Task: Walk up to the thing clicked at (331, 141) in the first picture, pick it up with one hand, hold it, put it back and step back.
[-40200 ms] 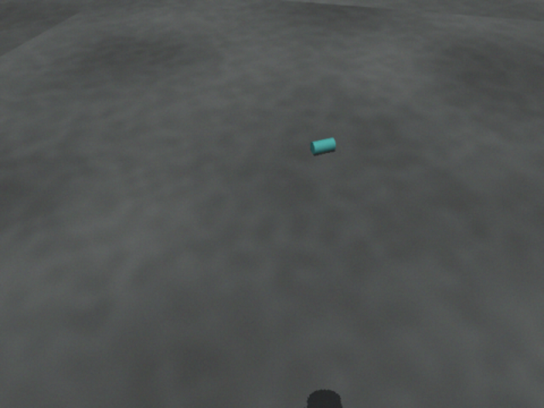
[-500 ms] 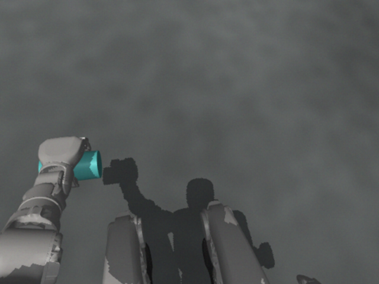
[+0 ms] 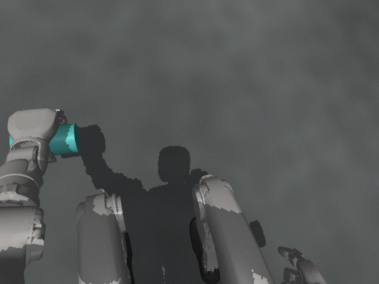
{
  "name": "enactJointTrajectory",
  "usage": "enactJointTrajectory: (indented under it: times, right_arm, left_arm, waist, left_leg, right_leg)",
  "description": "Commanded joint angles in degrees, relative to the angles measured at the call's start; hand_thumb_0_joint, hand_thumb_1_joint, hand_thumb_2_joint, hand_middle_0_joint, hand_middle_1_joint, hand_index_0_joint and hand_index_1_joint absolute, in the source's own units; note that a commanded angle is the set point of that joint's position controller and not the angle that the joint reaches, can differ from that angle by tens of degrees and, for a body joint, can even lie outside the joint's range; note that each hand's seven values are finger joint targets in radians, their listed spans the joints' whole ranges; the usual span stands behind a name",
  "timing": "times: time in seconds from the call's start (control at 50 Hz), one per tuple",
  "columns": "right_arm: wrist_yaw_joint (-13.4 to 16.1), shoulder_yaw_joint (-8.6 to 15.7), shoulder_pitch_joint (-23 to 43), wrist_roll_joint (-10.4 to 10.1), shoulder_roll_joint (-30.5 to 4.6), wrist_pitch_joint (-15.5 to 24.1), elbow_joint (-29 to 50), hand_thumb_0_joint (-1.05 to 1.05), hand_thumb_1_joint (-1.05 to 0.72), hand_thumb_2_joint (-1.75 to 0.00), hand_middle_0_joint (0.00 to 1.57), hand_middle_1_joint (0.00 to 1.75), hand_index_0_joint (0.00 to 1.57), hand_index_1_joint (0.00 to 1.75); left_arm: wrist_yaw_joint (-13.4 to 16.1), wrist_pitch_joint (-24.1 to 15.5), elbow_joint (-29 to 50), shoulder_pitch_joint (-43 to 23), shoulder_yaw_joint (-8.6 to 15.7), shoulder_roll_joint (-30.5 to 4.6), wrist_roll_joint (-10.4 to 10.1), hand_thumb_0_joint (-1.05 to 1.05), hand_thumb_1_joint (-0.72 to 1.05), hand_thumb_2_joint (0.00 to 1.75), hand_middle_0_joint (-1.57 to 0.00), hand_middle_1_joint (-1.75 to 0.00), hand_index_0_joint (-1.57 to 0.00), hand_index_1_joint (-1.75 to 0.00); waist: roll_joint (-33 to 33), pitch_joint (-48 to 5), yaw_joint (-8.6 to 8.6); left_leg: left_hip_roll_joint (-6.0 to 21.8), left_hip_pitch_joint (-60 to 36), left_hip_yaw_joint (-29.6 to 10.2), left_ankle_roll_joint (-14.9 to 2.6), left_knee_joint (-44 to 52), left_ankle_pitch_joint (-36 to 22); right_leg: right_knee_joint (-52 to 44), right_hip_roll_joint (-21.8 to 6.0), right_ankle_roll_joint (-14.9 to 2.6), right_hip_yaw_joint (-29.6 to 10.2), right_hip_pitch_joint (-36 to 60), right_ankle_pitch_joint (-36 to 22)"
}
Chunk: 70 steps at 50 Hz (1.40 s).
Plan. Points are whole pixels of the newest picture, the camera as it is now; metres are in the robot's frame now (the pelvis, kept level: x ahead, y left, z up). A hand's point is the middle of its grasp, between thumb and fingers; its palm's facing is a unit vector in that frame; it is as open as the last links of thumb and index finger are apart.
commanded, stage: crouch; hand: left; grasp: from above
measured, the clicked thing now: (48, 141) +0.44 +0.27 -0.21
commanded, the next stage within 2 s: lower in 0.54 s
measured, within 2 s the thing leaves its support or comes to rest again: neither
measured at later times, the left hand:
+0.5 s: hand (54, 142) +0.45 +0.27 -0.24, palm faces -0.48 -0.03 -0.88, open 9.6 cm
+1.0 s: hand (60, 144) +0.46 +0.27 -0.29, palm faces -0.49 -0.05 -0.87, open 9.6 cm
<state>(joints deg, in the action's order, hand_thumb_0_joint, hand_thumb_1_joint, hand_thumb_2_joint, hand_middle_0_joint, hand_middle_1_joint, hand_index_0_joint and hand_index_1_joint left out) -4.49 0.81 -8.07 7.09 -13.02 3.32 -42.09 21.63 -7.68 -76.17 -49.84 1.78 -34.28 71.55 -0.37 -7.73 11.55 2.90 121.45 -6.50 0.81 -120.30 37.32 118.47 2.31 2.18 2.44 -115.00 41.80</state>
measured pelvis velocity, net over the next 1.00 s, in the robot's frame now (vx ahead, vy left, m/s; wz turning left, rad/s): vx -0.01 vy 0.00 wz -0.07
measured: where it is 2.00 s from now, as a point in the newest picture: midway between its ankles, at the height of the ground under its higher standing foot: (166, 267)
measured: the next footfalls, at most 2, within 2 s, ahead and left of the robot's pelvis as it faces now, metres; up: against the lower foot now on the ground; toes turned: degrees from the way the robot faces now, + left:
none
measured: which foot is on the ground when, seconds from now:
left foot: down 0.00-1.00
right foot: down 0.00-1.00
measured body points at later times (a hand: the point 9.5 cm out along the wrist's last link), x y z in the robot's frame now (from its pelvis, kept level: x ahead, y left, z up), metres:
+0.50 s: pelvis -0.01 +0.00 -0.06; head +0.24 +0.05 +0.31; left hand +0.47 +0.27 -0.19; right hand +0.02 -0.28 -0.17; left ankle +0.08 +0.13 -0.39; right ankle +0.07 -0.13 -0.39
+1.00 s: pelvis -0.01 +0.00 -0.10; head +0.25 +0.06 +0.26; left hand +0.48 +0.27 -0.24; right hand +0.03 -0.28 -0.20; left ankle +0.08 +0.13 -0.39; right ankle +0.07 -0.13 -0.39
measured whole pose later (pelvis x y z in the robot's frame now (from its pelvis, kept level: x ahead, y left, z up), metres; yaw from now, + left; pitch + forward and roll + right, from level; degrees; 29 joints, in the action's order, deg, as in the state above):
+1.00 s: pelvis -0.01 +0.00 -0.10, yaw -4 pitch +33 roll -9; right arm -6.9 -5.7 -6.7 9.9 -14.8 3.0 -42.6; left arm 23.8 -13.0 -85.7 -55.9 5.9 -45.2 74.1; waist 2.8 0.8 15.1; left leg 2.6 135.0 -11.3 1.9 -138.6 37.3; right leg 135.3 4.3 2.6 5.1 -127.7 41.4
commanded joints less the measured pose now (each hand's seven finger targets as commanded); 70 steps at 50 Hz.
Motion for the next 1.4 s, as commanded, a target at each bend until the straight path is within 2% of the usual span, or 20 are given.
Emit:
enactJointTrajectory:
  times: [0.0, 0.02, 0.06, 0.1, 0.14, 0.18, 0.2, 0.44, 0.48, 0.58, 0.76, 0.82, 0.88, 0.92, 1.04, 1.08, 1.18, 1.24, 1.3, 1.38]
  right_arm:
    - [0.1, 3.8, -13.3, -0.2, -12.7, 0.0, 0.9, 0.00, -0.91, -0.90, 0.20, 0.30, 0.20, 0.30]
    - [0.1, 4.0, -13.1, -0.1, -13.1, -0.1, 0.6, 0.00, -0.91, -0.90, 0.20, 0.30, 0.20, 0.30]
    - [-0.2, 3.4, -13.2, 0.0, -12.9, -0.2, 0.4, 0.00, -0.91, -0.90, 0.20, 0.30, 0.20, 0.30]
    - [-0.3, 3.7, -13.3, 0.2, -13.5, -0.1, 0.7, 0.00, -0.91, -0.90, 0.20, 0.30, 0.20, 0.30]
    - [-0.7, 3.4, -13.6, 0.2, -13.4, -0.2, 0.6, 0.00, -0.91, -0.90, 0.20, 0.30, 0.20, 0.30]
    - [-0.7, 3.5, -13.7, 0.1, -14.1, -0.4, 0.3, 0.00, -0.91, -0.90, 0.20, 0.30, 0.20, 0.30]
    - [-0.9, 3.2, -13.9, 0.4, -13.7, -0.4, 0.5, 0.00, -0.91, -0.90, 0.20, 0.30, 0.20, 0.30]
    - [-1.1, 1.3, -13.5, 1.5, -15.2, 0.1, -0.5, 0.00, -0.91, -0.90, 0.20, 0.30, 0.20, 0.30]
    - [-1.2, 0.8, -13.0, 1.6, -14.9, 0.1, -0.4, 0.00, -0.91, -0.90, 0.20, 0.30, 0.20, 0.30]
    - [-1.2, 0.4, -12.7, 1.6, -15.3, -0.2, -0.9, 0.00, -0.91, -0.90, 0.20, 0.30, 0.20, 0.30]
    - [-1.7, -1.3, -11.5, 1.9, -15.8, -0.2, -1.0, 0.00, -0.91, -0.90, 0.20, 0.30, 0.20, 0.30]
    - [-1.7, -1.6, -11.0, 2.2, -16.5, -0.2, -0.6, 0.00, -0.90, -0.90, 0.20, 0.30, 0.20, 0.30]
    - [-1.8, -1.9, -10.6, 2.6, -16.7, -0.4, -0.5, 0.00, -0.90, -0.90, 0.20, 0.30, 0.20, 0.30]
    - [-2.0, -2.2, -10.1, 2.6, -16.7, -0.2, -0.2, 0.00, -0.91, -0.90, 0.20, 0.30, 0.20, 0.30]
    - [-2.3, -2.8, -10.3, 3.5, -17.4, 0.6, 0.0, 0.00, -0.91, -0.90, 0.20, 0.30, 0.20, 0.30]
    - [-2.4, -3.0, -9.8, 3.5, -17.3, 0.5, 0.2, 0.00, -0.90, -0.89, 0.20, 0.30, 0.20, 0.30]
    - [-2.7, -3.6, -10.0, 4.2, -18.6, 1.2, 0.1, 0.00, -0.90, -0.89, 0.20, 0.30, 0.20, 0.30]
    - [-2.9, -4.3, -9.1, 4.1, -18.3, 1.2, 0.3, 0.00, -0.90, -0.89, 0.20, 0.30, 0.20, 0.30]
    - [-3.0, -4.5, -8.8, 4.5, -19.0, 1.5, 0.6, 0.00, -0.90, -0.89, 0.20, 0.30, 0.20, 0.30]
    - [-3.4, -5.2, -8.3, 4.5, -19.0, 1.9, 0.5, 0.00, -0.90, -0.90, 0.20, 0.30, 0.20, 0.30]
  left_arm:
    - [3.0, -0.6, 9.0, -20.9, 3.6, -16.5, -0.1, 0.00, 0.75, 0.68, -1.14, -0.46, -1.14, -0.47]
    - [3.0, -1.0, 10.5, -23.4, 3.4, -16.6, -0.2, 0.00, 0.75, 0.69, -1.13, -0.48, -1.13, -0.49]
    - [2.9, -1.3, 8.1, -21.8, 3.2, -15.9, 0.0, 0.00, 0.74, 0.66, -1.14, -0.46, -1.14, -0.47]
    - [3.1, -1.7, 8.9, -23.3, 4.6, -18.0, 0.0, 0.00, 0.76, 0.66, -1.14, -0.47, -1.14, -0.47]
    - [2.9, -1.7, 8.0, -22.1, 3.5, -16.7, 0.2, 0.00, 0.76, 0.66, -1.14, -0.48, -1.14, -0.48]
    - [3.0, -2.1, 8.1, -24.3, 5.1, -19.7, 0.2, 0.00, 0.75, 0.66, -1.13, -0.46, -1.13, -0.47]
    - [3.0, -2.1, 7.4, -22.6, 4.7, -18.6, 0.3, 0.00, 0.75, 0.67, -1.14, -0.47, -1.14, -0.48]
    - [4.1, -3.2, 4.7, -25.8, 6.4, -23.8, 0.5, 0.00, 0.78, 0.66, -1.14, -0.50, -1.15, -0.50]
    - [3.8, -3.4, 4.6, -25.9, 5.3, -23.0, 0.6, 0.00, 0.80, 0.65, -1.16, -0.51, -1.16, -0.50]
    - [3.7, -3.5, 4.7, -26.1, 5.9, -24.5, 0.4, 0.00, 0.80, 0.70, -1.17, -0.52, -1.17, -0.52]
    - [3.3, -4.0, 0.1, -26.4, 4.3, -24.2, 0.6, 0.00, 0.77, 0.69, -1.16, -0.49, -1.15, -0.50]
    - [4.1, -4.9, 1.6, -26.6, 5.9, -26.6, 0.7, 0.00, 0.80, 0.66, -1.16, -0.50, -1.17, -0.50]
    - [4.9, -5.3, 2.4, -27.2, 6.1, -26.8, 1.5, 0.00, 0.83, 0.67, -1.18, -0.51, -1.18, -0.51]
    - [5.3, -5.2, -1.0, -25.4, 5.4, -26.0, 1.5, 0.00, 0.82, 0.66, -1.16, -0.54, -1.17, -0.53]
    - [6.7, -5.3, 1.1, -25.3, 6.6, -27.6, 1.7, 0.00, 0.83, 0.69, -1.17, -0.55, -1.18, -0.54]
    - [7.2, -5.0, 1.9, -23.9, 7.7, -29.5, 1.2, 0.00, 0.82, 0.69, -1.16, -0.53, -1.17, -0.52]
    - [7.4, -5.0, 0.7, -25.0, 8.0, -29.6, 0.9, 0.00, 0.80, 0.69, -1.14, -0.54, -1.15, -0.53]
    - [8.0, -5.0, -0.6, -22.5, 8.6, -30.9, 0.8, 0.00, 0.79, 0.67, -1.13, -0.53, -1.14, -0.52]
    - [8.5, -5.4, -0.6, -23.2, 8.6, -30.9, 0.9, 0.00, 0.80, 0.71, -1.14, -0.56, -1.15, -0.55]
    - [9.5, -5.4, -1.8, -22.1, 8.7, -31.4, 1.1, 0.00, 0.80, 0.71, -1.14, -0.56, -1.15, -0.55]
  waist:
    - [-15.6, -40.9, -0.13]
    - [-16.2, -41.2, 0.05]
    - [-15.7, -38.4, 0.06]
    - [-16.4, -40.3, 0.30]
    - [-16.6, -40.0, 0.32]
    - [-17.2, -40.1, 0.36]
    - [-17.7, -40.1, 0.35]
    - [-16.4, -36.8, 1.71]
    - [-17.3, -36.4, 2.04]
    - [-17.2, -38.7, 1.56]
    - [-16.3, -32.0, 3.11]
    - [-18.0, -33.9, 2.31]
    - [-18.9, -35.4, 2.79]
    - [-19.1, -31.9, 3.40]
    - [-19.6, -32.5, 4.15]
    - [-20.2, -34.8, 3.37]
    - [-20.1, -31.3, 5.01]
    - [-19.6, -32.0, 3.59]
    - [-19.5, -30.9, 4.81]
    - [-20.0, -31.4, 4.49]
  left_leg:
    - [-0.8, -35.9, 3.4, -1.82, 8.9, -14.5]
    - [-0.8, -35.1, 3.8, -1.94, 8.3, -13.3]
    - [-0.9, -33.0, 3.7, -1.92, 8.1, -12.0]
    - [-0.9, -33.0, 3.7, -1.93, 7.1, -12.0]
    - [-0.7, -33.7, 3.3, -1.75, 6.6, -13.0]
    - [-0.6, -32.8, 3.1, -1.69, 6.0, -12.2]
    - [-0.7, -33.4, 3.0, -1.59, 5.6, -12.7]
    - [-0.8, -24.7, 4.1, -2.13, 0.5, -8.3]
    - [-0.7, -24.3, 4.0, -2.01, 0.0, -7.8]
    - [-0.5, -24.0, 3.9, -2.02, -1.8, -10.1]
    - [-0.4, -18.8, 3.0, -2.14, -4.4, -7.9]
    - [-0.5, -20.1, 2.8, -1.79, -4.7, -8.7]
    - [-0.3, -21.3, 2.4, -1.62, -5.5, -9.9]
    - [-0.3, -20.0, 2.3, -1.62, -5.8, -8.6]
    - [0.1, -19.9, 2.1, -1.73, -8.2, -10.5]
    - [0.2, -19.2, 2.2, -1.75, -8.9, -12.0]
    - [0.4, -18.4, 1.5, -1.57, -10.1, -10.7]
    - [0.5, -17.2, 1.5, -1.67, -10.3, -10.5]
    - [0.5, -17.1, 1.0, -1.49, -10.8, -10.3]
    - [0.8, -18.1, 0.5, -1.59, -11.1, -11.6]
  right_leg:
    - [-11.6, 0.6, -3.98, 3.9, 13.0, -18.5]
    - [-11.4, 0.8, -3.95, 3.8, 12.4, -18.1]
    - [-11.0, 0.8, -3.98, 4.0, 11.3, -16.9]
    - [-9.8, 0.7, -3.88, 4.2, 11.3, -17.2]
    - [-8.6, 0.8, -4.06, 4.5, 10.2, -17.4]
    - [-7.6, 0.8, -4.10, 4.7, 9.2, -17.0]
    - [-7.2, 0.7, -4.10, 4.8, 9.3, -17.2]
    - [-4.8, 1.2, -3.60, 5.3, 8.5, -14.9]
    - [-4.1, 1.3, -3.70, 5.5, 8.0, -14.4]
    - [-2.7, 1.8, -3.44, 5.7, 9.3, -16.9]
    - [-0.1, 2.4, -3.70, 7.2, 5.4, -15.1]
    - [1.2, 2.4, -3.72, 7.8, 5.8, -15.5]
    - [2.4, 2.7, -3.68, 8.3, 5.5, -16.6]
    - [2.6, 2.7, -3.79, 8.5, 3.6, -15.6]
    - [3.5, 2.9, -3.25, 8.6, 5.1, -17.9]
    - [4.1, 3.0, -3.03, 8.1, 7.7, -19.7]
    - [4.4, 3.2, -3.38, 9.3, 5.4, -18.0]
    - [4.6, 3.5, -3.24, 9.0, 6.9, -18.3]
    - [5.1, 3.6, -3.44, 10.1, 5.8, -17.8]
    - [5.7, 4.0, -3.16, 10.1, 6.5, -19.5]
